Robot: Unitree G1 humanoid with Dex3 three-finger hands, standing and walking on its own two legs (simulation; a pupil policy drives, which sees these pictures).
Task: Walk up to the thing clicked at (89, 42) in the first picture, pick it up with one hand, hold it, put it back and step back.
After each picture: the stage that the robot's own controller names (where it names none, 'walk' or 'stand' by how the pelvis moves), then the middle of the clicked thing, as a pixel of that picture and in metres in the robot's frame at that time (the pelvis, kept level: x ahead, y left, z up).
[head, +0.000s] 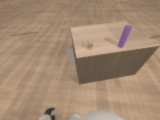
stand; (90, 44) +0.82 +0.08 -0.06
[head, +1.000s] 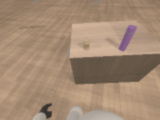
rise first; (86, 44) +0.73 +0.13 -0.03
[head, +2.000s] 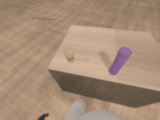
rise first; (70, 56) +0.50 +0.26 -0.04
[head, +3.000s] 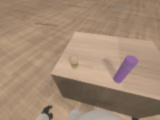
stand; (74, 62) +0.48 +0.19 -0.04
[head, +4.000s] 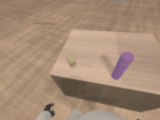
stand; (72, 61) +0.48 +0.21 -0.05
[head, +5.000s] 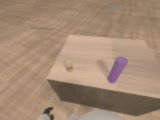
stand; (69, 66) +0.47 +0.23 -0.06
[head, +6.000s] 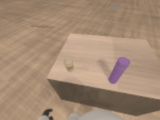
stand; (69, 65) +0.46 +0.22 -0.06
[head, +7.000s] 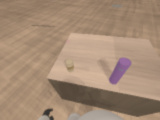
stand; (70, 65) +0.46 +0.22 -0.06
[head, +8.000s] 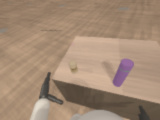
rise first; (73, 67) +0.46 +0.22 -0.06
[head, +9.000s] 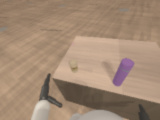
go down; (74, 66) +0.47 +0.22 -0.06
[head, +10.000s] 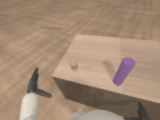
go down; (74, 65) +0.47 +0.21 -0.05
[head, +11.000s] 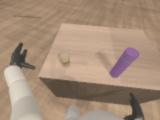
go down; (65, 60) +0.45 +0.20 +0.00
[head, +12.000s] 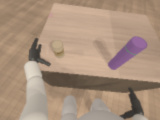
close in; (58, 49) +0.47 +0.21 +0.03
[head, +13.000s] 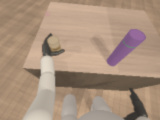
close; (55, 46) +0.49 +0.22 +0.05
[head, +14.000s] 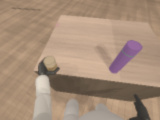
lift; (51, 65) +0.37 +0.27 +0.03
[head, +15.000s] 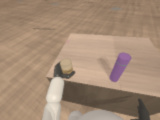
lift; (67, 68) +0.32 +0.18 +0.12
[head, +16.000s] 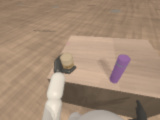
hold; (67, 63) +0.32 +0.17 +0.17
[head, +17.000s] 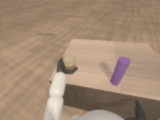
hold; (70, 64) +0.33 +0.16 +0.15
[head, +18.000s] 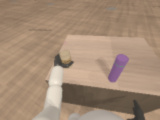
crouch; (66, 59) +0.39 +0.19 +0.12
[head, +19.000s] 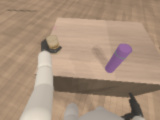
lower; (54, 45) +0.49 +0.25 +0.10
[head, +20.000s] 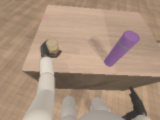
lower; (53, 48) +0.49 +0.22 +0.05
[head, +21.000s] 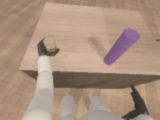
lower; (51, 47) +0.49 +0.23 +0.05
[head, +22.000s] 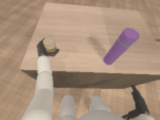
lower; (51, 47) +0.49 +0.23 +0.05
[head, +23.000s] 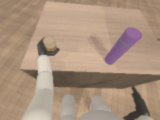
lower; (51, 46) +0.49 +0.23 +0.05
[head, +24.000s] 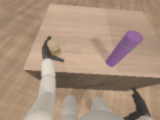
withdraw; (55, 48) +0.48 +0.22 +0.05
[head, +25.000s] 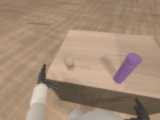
sink last; (70, 63) +0.44 +0.20 +0.00
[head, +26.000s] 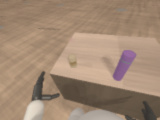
stand; (72, 61) +0.49 +0.22 +0.00
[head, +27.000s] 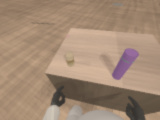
stand; (70, 59) +0.48 +0.22 +0.01
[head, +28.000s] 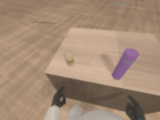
stand; (69, 59) +0.47 +0.22 +0.01
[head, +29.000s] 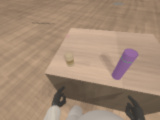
stand; (69, 59) +0.47 +0.22 +0.01
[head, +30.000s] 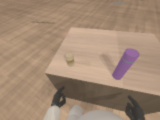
stand; (70, 59) +0.47 +0.22 +0.01
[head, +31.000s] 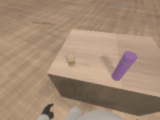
stand; (71, 60) +0.47 +0.21 -0.02
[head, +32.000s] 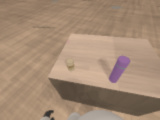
walk; (70, 64) +0.47 +0.22 -0.06
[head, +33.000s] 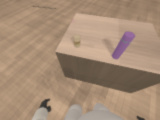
walk; (77, 41) +0.67 +0.20 -0.05
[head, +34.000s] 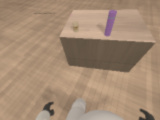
walk; (75, 26) +0.96 +0.28 -0.03
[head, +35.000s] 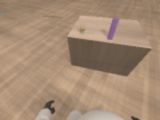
stand; (82, 29) +1.07 +0.21 -0.05
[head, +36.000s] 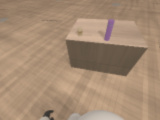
stand; (79, 31) +1.08 +0.23 -0.06
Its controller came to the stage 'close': yes
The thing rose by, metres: 0.21
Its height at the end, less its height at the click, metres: +0.00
